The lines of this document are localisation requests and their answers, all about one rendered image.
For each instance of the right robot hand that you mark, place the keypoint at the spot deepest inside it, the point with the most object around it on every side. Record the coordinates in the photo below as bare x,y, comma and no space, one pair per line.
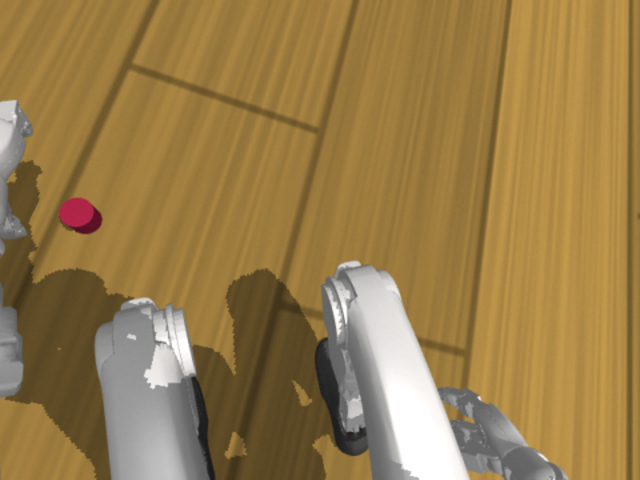
484,444

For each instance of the left robot hand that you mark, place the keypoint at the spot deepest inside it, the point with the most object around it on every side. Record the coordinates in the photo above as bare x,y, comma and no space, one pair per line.
14,126

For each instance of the tin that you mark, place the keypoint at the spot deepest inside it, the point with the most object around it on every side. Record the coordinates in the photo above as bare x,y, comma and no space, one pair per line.
80,215

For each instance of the right robot arm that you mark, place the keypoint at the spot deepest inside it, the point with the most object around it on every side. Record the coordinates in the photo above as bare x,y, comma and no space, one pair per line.
525,463

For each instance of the left robot arm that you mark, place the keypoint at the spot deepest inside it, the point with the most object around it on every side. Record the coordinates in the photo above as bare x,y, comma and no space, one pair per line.
11,362

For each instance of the left robot foot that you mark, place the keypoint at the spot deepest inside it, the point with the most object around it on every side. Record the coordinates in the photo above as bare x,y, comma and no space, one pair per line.
203,428

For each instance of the right robot foot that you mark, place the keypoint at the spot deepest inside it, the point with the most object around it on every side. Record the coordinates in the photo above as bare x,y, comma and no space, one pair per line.
350,443

